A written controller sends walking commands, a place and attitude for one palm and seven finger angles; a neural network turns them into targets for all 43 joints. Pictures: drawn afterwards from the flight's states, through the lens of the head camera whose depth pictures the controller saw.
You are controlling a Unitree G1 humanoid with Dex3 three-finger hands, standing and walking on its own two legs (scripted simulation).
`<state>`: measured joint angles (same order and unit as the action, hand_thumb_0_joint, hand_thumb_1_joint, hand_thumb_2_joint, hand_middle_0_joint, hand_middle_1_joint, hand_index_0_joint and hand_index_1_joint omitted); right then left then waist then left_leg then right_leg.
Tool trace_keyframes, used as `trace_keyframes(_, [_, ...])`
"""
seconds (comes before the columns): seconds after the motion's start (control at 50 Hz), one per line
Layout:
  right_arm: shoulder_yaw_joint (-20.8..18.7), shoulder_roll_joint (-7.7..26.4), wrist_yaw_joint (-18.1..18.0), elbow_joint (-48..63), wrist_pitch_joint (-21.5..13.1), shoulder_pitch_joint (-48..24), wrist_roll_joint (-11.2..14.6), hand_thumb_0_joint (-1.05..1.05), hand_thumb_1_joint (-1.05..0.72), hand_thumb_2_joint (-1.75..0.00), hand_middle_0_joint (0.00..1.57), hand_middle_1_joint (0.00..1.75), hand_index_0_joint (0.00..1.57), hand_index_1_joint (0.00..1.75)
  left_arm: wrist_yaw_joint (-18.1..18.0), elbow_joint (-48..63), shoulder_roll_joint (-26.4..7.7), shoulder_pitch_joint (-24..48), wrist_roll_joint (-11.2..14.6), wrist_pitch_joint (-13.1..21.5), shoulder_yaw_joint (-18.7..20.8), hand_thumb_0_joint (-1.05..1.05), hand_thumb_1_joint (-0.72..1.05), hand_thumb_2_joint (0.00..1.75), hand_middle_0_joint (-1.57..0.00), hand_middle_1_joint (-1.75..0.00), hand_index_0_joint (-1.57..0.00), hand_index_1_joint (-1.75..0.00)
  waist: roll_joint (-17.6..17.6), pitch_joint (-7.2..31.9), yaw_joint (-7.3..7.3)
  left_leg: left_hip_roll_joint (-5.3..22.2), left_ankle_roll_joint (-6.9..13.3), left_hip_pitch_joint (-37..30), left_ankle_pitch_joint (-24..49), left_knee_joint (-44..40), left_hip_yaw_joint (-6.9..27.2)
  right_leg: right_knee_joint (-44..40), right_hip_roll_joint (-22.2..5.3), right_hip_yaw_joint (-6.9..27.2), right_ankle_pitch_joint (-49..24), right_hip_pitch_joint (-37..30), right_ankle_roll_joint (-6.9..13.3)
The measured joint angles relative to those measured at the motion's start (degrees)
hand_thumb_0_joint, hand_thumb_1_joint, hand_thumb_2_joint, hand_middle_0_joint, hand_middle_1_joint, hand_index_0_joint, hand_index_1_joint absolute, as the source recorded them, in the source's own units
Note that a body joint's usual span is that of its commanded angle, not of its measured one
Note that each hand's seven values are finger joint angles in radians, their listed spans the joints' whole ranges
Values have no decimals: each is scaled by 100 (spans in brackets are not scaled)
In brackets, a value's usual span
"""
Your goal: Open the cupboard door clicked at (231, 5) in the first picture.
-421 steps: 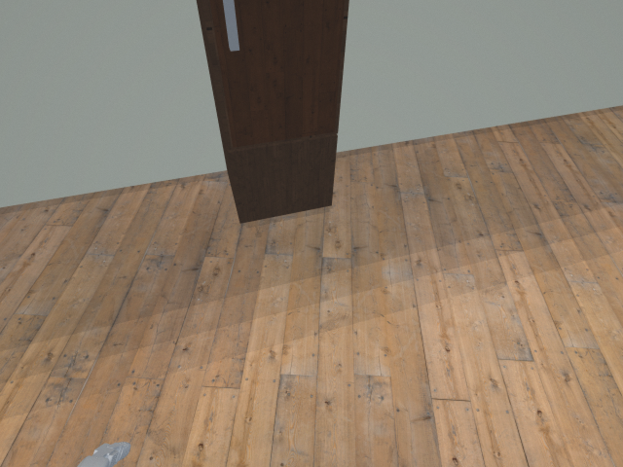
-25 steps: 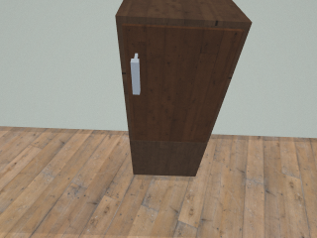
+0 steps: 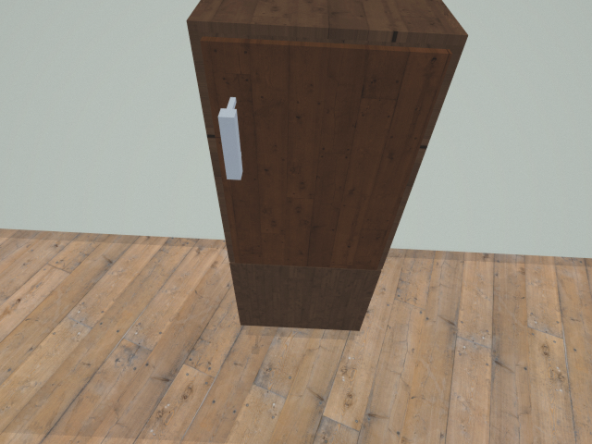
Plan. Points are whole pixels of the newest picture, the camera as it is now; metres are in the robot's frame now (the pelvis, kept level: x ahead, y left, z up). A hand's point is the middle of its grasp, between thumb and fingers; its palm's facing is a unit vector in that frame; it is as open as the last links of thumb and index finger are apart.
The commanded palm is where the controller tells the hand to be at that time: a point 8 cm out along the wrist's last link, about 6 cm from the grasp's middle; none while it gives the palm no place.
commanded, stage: shuffle to correct the standing spot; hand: left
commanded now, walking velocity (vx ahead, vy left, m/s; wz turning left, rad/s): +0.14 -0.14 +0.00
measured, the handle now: (233, 138) +0.59 +0.17 +0.09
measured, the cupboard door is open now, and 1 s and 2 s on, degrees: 0 0 0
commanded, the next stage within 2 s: come to a stop and stand still in 0.18 s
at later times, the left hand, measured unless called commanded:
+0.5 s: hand out of the picture +0.15 +0.12 -0.17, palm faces +0.02 -0.97 -0.25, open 7.3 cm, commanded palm none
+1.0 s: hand out of the picture +0.04 +0.14 -0.17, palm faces +0.05 -0.99 -0.16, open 7.4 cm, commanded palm none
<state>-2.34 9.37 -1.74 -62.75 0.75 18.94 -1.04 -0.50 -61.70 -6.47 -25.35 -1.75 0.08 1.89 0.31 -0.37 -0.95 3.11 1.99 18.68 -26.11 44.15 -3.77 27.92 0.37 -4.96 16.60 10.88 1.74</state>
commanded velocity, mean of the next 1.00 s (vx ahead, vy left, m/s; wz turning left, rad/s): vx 0.02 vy -0.02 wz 0.02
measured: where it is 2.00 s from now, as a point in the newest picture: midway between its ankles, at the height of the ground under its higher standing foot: outside the picture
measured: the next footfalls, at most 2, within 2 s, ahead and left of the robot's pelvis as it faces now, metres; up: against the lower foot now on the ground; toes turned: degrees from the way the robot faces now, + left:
right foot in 0.42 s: +0.18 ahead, -0.21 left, +0.00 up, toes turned -8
left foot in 0.74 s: +0.10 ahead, +0.04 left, +0.00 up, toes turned +4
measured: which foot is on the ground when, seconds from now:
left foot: down 0.00-0.42, up 0.44-0.72, down 0.74-1.00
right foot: down 0.00-0.10, up 0.12-0.40, down 0.42-0.74, up 0.76-1.00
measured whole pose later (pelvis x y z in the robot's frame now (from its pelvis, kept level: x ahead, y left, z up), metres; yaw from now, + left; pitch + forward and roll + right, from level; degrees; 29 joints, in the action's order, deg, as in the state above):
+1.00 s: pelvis +0.04 -0.04 +0.01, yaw +0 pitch -1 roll +0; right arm -1.8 8.0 -2.0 -58.5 -0.6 15.5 -1.6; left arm -0.3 -59.9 -10.2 -17.7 -1.7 -2.5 2.5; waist -2.5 -0.2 -0.1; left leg -1.4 4.1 11.1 -10.6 21.9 -6.4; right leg 46.8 -2.5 -2.0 21.3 19.1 -1.9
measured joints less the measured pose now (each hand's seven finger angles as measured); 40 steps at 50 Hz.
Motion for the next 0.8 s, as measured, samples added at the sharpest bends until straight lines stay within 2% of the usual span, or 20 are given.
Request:
trace_keyframes(0.04, [5, -23, 3, 35, -60, -72, 5, 1, -91, -90, 20, 30, 20, 30, -13, -27, 29, -12, -9, 9, 0, 0, 90, 90, -20, -30, -20, -30, -49, -12, -6, -3, -12, 16, 51, -147, -160, -10, 9, -31, 57, -72, 4])
trace_keyframes(0.08, [28, -47, -16, 99, -173, -132, 3, 1, -91, -90, 20, 30, 20, 30, -3, -55, 51, -27, 10, -14, -11, 0, 90, 90, -20, -30, -20, -30, -75, -19, 7, -10, -32, -201, 505, -866, -313, 195, 32, -35, 227, -59, -30])
trace_keyframes(0.1, [29, -71, -34, 124, -247, -163, -8, 1, -91, -90, 20, 30, 20, 30, 11, -68, 52, -31, 23, -35, -12, 0, 90, 90, -20, -30, -20, -30, -107, -20, 25, -3, -8, -250, 964, -1020, -354, 449, 30, -3, 371, 26, -39])
trace_keyframes(0.16, [43, -206, -82, 172, -344, -227, -51, 1, -91, -90, 20, 30, 20, 30, 61, -129, 6, 72, -28, -178, 5, 0, 90, 90, -20, -30, -20, -30, -324, 9, 44, -45, 26, -431, 794, -984, -617, 1923, -103, 178, 851, 637, -63])
trace_keyframes(0.2, [65, -266, -109, 182, -388, -180, -58, 0, -91, -90, 20, 30, 20, 30, 101, -100, -41, 236, -63, -225, 35, 0, 90, 90, -20, -30, -20, -30, -344, 37, 107, -39, -17, -622, 762, -1247, -684, 2609, -202, 194, 690, 1066, -120])
trace_keyframes(0.24, [83, -300, -122, 148, -416, -106, -58, 0, -91, -90, 20, 30, 20, 30, 133, 15, -99, 471, -59, -215, 67, 0, 90, 90, -20, -30, -20, -30, -293, 0, 151, -3, -91, -795, 885, -1544, -668, 2803, -325, 181, 457, 1379, -206])
trace_keyframes(0.28, [90, -325, -113, 87, -404, -25, -71, 0, -91, -90, 20, 30, 20, 30, 95, 126, -195, 714, -88, -217, 88, 1, 92, 90, -20, -30, -20, -30, -217, -61, 185, 66, -151, -932, 980, -1769, -612, 2497, -444, 159, 251, 1523, -276])
trace_keyframes(0.34, [61, -333, -75, 3, -324, 85, -92, 0, -91, -90, 20, 30, 21, 30, 95, 284, -408, 967, -27, -168, 164, 3, 94, 90, -20, -30, -20, -30, -110, -165, 265, 207, -305, -1024, 964, -1832, -497, 1548, -570, 89, -51, 1437, -332])
trace_keyframes(0.42, [12, -277, -14, -97, -171, 264, -49, 1, -90, -90, 20, 30, 21, 30, 21, 458, -576, 1145, 27, 70, 174, 2, 93, 90, -20, -30, -20, -30, -102, -247, 291, 295, -530, -927, 544, -1237, -351, 301, -654, 28, -957, 887, -332])
trace_keyframes(0.46, [-40, -126, -5, -122, -41, 217, 13, 1, -90, -90, 20, 30, 21, 30, -44, 429, -451, 1281, 38, 127, 135, 1, 93, 90, -20, -30, -19, -30, 123, -303, 307, 317, -438, -713, 14, -690, -87, 559, -571, -117, -534, 893, -287])
trace_keyframes(0.5, [-102, 0, -29, -78, 69, 120, 52, 1, -91, -90, 20, 30, 20, 30, -68, 468, -309, 1396, 35, 135, 71, 1, 92, 90, -20, -30, -19, -30, 238, -355, 307, 177, -379, -405, -416, 15, 29, 601, -575, -222, -372, 846, -248])
trace_keyframes(0.56, [-146, 114, -21, 37, 175, -172, 64, 1, -91, -90, 20, 30, 20, 30, -135, 563, -148, 1546, 21, 98, 32, 0, 92, 90, -20, -30, -20, -30, 183, -471, 226, -87, -381, 57, -541, 959, 22, 480, -625, -229, -488, 810, -226])
trace_keyframes(0.6, [-168, 151, 13, 168, 194, -368, 63, 1, -91, -90, 20, 30, 20, 30, -187, 635, -134, 1637, 14, 41, 69, 0, 93, 90, -20, -30, -20, -30, 108, -528, 181, -195, -401, 259, -430, 1156, 6, 374, -647, -245, -598, 806, -213])
trace_keyframes(0.66, [-180, 168, 63, 389, 182, -608, 45, 1, -91, -90, 20, 30, 20, 30, -185, 709, -203, 1703, -16, -55, 89, -1, 93, 90, -21, -30, -20, -30, -22, -528, 128, -244, -406, 324, -207, 861, -43, 293, -676, -271, -732, 870, -240])
trace_keyframes(0.72, [-161, 141, 87, 594, 85, -727, 37, 0, -91, -90, 20, 30, 20, 30, -168, 736, -317, 1662, -19, -153, 120, 0, 92, 90, -21, -30, -20, -30, -173, -449, 85, -236, -361, -44, 327, -232, -87, 437, -700, -237, -760, 1032, -307])
trace_keyframes(0.74, [-149, 138, 90, 661, 32, -714, 30, 0, -91, -90, 20, 30, 20, 30, -157, 741, -350, 1620, 0, -199, 126, 0, 92, 90, -21, -30, -20, -30, -192, -393, 93, -227, -265, -196, 617, -682, -74, 580, -700, -233, -714, 1126, -330])
trace_keyframes(0.8, [-89, 14, 80, 710, -3, -680, -44, 0, -91, -90, 20, 30, 20, 30, -126, 631, -436, 1533, 50, -360, 164, 0, 91, 90, -21, -30, -20, -30, -345, -314, 90, -317, 95, -218, 818, -767, -149, 1331, -580, 157, 320, 1377, -328])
